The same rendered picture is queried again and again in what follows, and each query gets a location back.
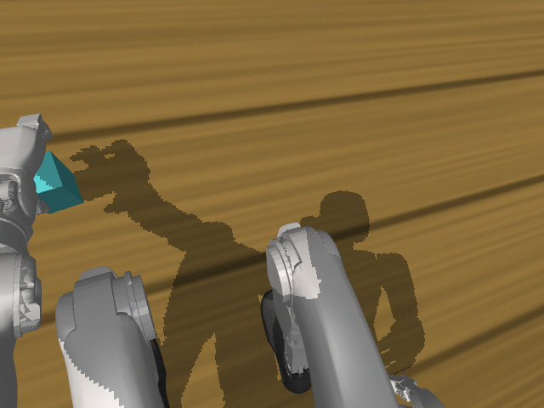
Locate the carton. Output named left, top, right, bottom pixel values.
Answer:
left=33, top=151, right=83, bottom=214

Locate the left robot hand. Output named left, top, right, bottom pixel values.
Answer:
left=0, top=113, right=53, bottom=215

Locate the right robot foot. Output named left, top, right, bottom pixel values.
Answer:
left=261, top=290, right=312, bottom=394

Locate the right robot hand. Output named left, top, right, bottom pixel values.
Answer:
left=388, top=374, right=445, bottom=408

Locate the left robot foot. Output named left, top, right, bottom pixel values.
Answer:
left=150, top=339, right=170, bottom=408

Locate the left robot arm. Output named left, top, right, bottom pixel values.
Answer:
left=0, top=168, right=42, bottom=408

